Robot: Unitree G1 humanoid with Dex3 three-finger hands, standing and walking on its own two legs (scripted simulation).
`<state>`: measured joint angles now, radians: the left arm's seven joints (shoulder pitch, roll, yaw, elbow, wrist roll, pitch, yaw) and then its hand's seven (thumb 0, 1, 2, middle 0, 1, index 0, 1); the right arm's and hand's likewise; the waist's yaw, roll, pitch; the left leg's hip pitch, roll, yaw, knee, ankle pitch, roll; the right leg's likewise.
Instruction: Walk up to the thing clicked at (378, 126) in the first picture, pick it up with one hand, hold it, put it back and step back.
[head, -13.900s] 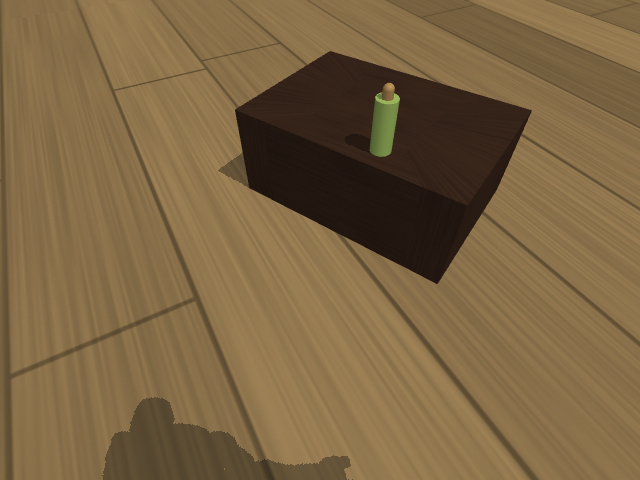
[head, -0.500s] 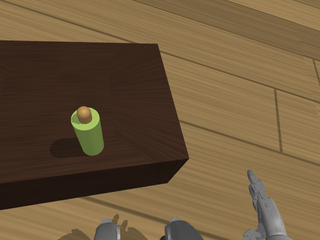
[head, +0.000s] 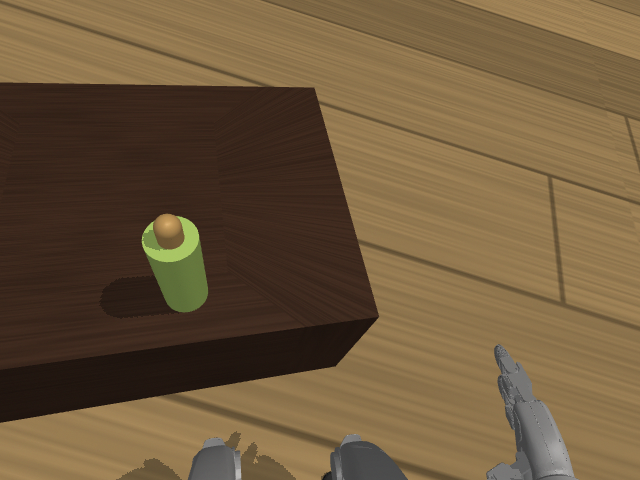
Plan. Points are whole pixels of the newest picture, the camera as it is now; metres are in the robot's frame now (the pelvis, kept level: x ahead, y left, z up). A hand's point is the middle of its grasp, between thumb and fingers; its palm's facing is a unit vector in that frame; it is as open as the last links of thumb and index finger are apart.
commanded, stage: go down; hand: left
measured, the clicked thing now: (177, 262) +0.47 +0.17 -0.15
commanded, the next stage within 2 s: none
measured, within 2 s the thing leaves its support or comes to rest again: neither
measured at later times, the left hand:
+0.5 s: hand out of the picture +0.39 +0.37 +0.06, palm faces +0.17 -0.98 +0.02, open 17.5 cm
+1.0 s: hand out of the picture +0.38 +0.37 +0.07, palm faces +0.17 -0.99 +0.03, open 17.6 cm
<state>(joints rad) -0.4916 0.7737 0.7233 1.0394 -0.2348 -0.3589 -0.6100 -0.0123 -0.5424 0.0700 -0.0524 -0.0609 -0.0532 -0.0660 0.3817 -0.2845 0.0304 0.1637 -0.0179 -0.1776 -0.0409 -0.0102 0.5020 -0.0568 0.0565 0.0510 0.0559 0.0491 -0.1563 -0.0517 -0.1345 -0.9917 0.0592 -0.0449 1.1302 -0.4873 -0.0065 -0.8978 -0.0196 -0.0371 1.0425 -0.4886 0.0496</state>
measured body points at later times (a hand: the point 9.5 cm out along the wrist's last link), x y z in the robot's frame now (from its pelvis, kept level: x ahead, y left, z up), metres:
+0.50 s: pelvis +0.00 +0.00 +0.00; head +0.11 +0.06 +0.43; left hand +0.37 +0.42 +0.06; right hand +0.16 -0.26 +0.00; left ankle +0.02 +0.11 -0.66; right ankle +0.00 -0.16 -0.66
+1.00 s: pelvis +0.00 +0.00 +0.00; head +0.10 +0.06 +0.44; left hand +0.37 +0.42 +0.07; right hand +0.16 -0.25 +0.00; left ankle +0.02 +0.11 -0.66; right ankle +0.00 -0.16 -0.66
